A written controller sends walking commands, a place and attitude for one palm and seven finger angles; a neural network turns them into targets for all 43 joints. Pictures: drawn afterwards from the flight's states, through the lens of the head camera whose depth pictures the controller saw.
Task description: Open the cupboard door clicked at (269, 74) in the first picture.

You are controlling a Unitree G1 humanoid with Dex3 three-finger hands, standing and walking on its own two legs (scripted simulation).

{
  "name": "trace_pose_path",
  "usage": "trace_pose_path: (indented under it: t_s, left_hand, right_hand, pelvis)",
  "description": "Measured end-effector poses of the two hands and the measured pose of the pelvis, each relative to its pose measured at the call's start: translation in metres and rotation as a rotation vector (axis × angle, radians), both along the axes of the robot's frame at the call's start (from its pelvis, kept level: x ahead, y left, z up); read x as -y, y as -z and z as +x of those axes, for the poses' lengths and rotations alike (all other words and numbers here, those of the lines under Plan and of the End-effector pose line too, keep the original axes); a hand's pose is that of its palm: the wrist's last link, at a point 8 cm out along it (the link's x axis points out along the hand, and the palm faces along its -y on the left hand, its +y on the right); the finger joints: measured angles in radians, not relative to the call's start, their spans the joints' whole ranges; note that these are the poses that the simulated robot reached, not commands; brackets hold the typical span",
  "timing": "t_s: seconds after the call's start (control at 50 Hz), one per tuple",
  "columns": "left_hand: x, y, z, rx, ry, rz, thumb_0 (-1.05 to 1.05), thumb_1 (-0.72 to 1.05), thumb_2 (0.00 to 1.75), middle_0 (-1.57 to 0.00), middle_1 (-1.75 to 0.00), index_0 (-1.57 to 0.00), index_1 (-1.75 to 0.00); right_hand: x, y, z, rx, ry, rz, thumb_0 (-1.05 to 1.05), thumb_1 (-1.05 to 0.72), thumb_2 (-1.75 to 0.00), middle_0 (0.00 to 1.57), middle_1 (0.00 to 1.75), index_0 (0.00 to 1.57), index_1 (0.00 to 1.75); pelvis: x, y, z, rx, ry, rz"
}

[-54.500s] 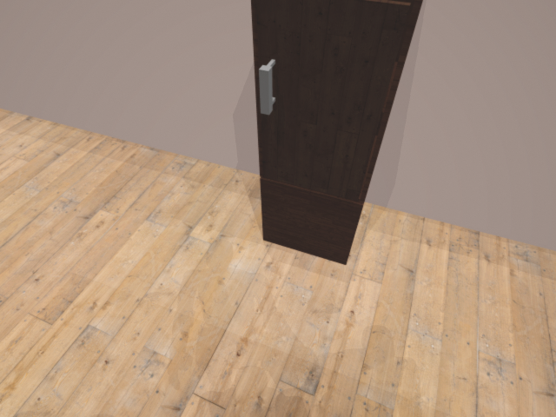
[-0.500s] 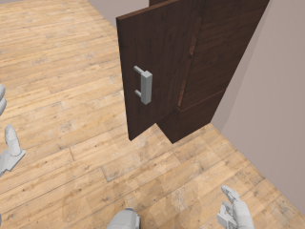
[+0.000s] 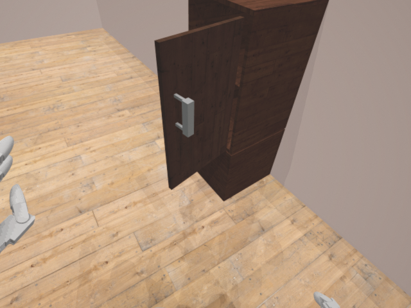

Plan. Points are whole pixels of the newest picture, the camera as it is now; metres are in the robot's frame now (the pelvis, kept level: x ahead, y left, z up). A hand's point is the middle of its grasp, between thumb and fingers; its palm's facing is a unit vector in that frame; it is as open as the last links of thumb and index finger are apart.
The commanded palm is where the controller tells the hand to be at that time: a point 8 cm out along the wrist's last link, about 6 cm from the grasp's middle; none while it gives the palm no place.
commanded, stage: stop stepping back and stand still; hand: left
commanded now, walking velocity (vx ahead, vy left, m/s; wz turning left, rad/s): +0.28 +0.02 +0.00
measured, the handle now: (182, 114) +0.65 +0.13 +0.02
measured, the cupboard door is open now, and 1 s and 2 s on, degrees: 100 100 100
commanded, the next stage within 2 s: let the arm hang, fingers relaxed in 0.28 s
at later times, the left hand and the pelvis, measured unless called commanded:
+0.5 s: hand (60, 266) +0.18 +0.28 +0.01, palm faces +0.30 -0.85 -0.44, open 7.4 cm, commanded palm none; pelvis -0.01 +0.01 -0.01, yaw +6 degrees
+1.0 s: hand out of the picture -0.08 +0.23 -0.17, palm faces +0.10 -0.96 -0.25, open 7.3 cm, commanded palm none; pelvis -0.02 +0.03 +0.00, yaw +5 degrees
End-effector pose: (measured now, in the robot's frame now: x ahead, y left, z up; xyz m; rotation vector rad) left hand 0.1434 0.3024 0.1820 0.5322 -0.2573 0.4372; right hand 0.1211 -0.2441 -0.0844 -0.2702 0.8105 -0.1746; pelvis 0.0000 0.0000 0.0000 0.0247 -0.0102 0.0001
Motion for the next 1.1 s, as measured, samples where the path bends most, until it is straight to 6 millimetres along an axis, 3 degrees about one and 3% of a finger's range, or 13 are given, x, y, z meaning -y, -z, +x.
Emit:
trace_pose_path:
  t_s: [0.16, 0.32, 0.4, 0.44, 0.52, 0.58, 0.64, 0.7, 0.78, 0.88, 0.98, 1.1]
  left_hand:
    - [-0.006, 0.007, 0.002, 0.054, 0.020, -0.002, 0.02, 0.89, 0.90, -0.21, -0.30, -0.21, -0.30]
    - [0.002, -0.001, -0.003, -0.009, 0.013, 0.097, 0.02, 0.89, 0.90, -0.21, -0.30, -0.21, -0.30]
    - [0.000, 0.009, -0.005, -0.061, -0.002, 0.063, 0.01, 0.89, 0.90, -0.21, -0.30, -0.21, -0.30]
    - [-0.010, 0.048, 0.004, -0.220, -0.030, -0.022, 0.01, 0.89, 0.90, -0.21, -0.30, -0.20, -0.30]
    - [-0.013, 0.179, -0.001, -0.653, -0.105, -0.312, 0.00, 0.90, 0.90, -0.20, -0.30, -0.20, -0.30]
    - [0.018, 0.269, -0.039, -1.007, -0.115, -0.498, 0.01, 0.91, 0.90, -0.19, -0.30, -0.19, -0.30]
    - [0.062, 0.319, -0.096, -1.295, -0.091, -0.646, 0.01, 0.91, 0.90, -0.19, -0.30, -0.19, -0.30]
    - [0.057, 0.328, -0.134, -1.346, -0.200, -0.712, -0.03, 1.02, 0.90, -0.21, -0.30, -0.20, -0.30]
    - [0.047, 0.326, -0.178, -1.473, -0.254, -0.704, -0.03, 1.01, 0.90, -0.21, -0.30, -0.20, -0.30]
    - [0.037, 0.320, -0.216, -1.586, -0.318, -0.693, -0.01, 0.96, 0.90, -0.20, -0.30, -0.20, -0.30]
    - [0.031, 0.315, -0.228, -1.627, -0.345, -0.683, 0.00, 0.93, 0.90, -0.20, -0.30, -0.20, -0.30]
    - [0.029, 0.315, -0.210, -1.597, -0.321, -0.669, 0.01, 0.91, 0.90, -0.20, -0.30, -0.20, -0.30]
  right_hand:
    - [0.000, 0.004, -0.013, 0.068, 0.043, -0.032, 0.01, -0.90, -0.90, 0.20, 0.30, 0.20, 0.30]
    - [-0.018, 0.021, -0.007, 0.055, 0.001, 0.085, 0.01, -0.90, -0.90, 0.20, 0.30, 0.20, 0.30]
    - [-0.021, 0.023, -0.001, 0.002, -0.038, 0.104, 0.01, -0.90, -0.90, 0.20, 0.30, 0.20, 0.30]
    - [-0.022, 0.031, 0.002, -0.052, -0.068, 0.122, 0.01, -0.90, -0.90, 0.20, 0.30, 0.20, 0.30]
    - [-0.027, 0.053, -0.001, -0.152, -0.108, 0.115, 0.01, -0.91, -0.90, 0.20, 0.30, 0.20, 0.30]
    - [-0.032, 0.058, -0.013, -0.226, -0.102, 0.098, 0.01, -0.91, -0.90, 0.20, 0.30, 0.20, 0.30]
    - [-0.036, 0.054, -0.031, -0.292, -0.078, 0.090, 0.00, -0.91, -0.90, 0.20, 0.30, 0.20, 0.30]
    - [-0.040, 0.052, -0.053, -0.380, -0.064, 0.083, 0.00, -0.91, -0.90, 0.20, 0.30, 0.20, 0.30]
    - [-0.037, 0.053, -0.079, -0.473, -0.028, 0.076, 0.00, -0.93, -0.90, 0.20, 0.30, 0.20, 0.30]
    - [-0.038, 0.058, -0.108, -0.556, 0.004, 0.087, 0.00, -0.92, -0.90, 0.20, 0.30, 0.20, 0.30]
    - [-0.043, 0.062, -0.133, -0.618, 0.029, 0.103, 0.00, -0.92, -0.90, 0.20, 0.29, 0.20, 0.29]
    - [-0.051, 0.064, -0.148, -0.650, 0.049, 0.124, 0.00, -0.91, -0.90, 0.20, 0.29, 0.20, 0.29]
  pelvis:
    - [-0.011, 0.013, -0.011, 0.010, -0.025, 0.000]
    - [0.000, 0.016, -0.011, 0.017, -0.035, -0.014]
    - [-0.003, 0.009, -0.009, 0.007, -0.051, -0.009]
    - [-0.007, 0.009, -0.010, 0.001, -0.082, -0.006]
    - [-0.016, 0.019, -0.013, 0.006, -0.113, -0.027]
    - [-0.017, 0.020, -0.016, 0.015, -0.103, -0.022]
    - [-0.017, 0.014, -0.017, 0.025, -0.089, -0.020]
    - [-0.015, 0.008, -0.019, 0.027, -0.095, -0.026]
    - [-0.018, 0.002, -0.020, 0.027, -0.095, -0.033]
    - [-0.024, -0.002, -0.021, 0.027, -0.090, -0.032]
    - [-0.029, -0.003, -0.022, 0.026, -0.084, -0.029]
    - [-0.033, -0.003, -0.021, 0.029, -0.079, -0.024]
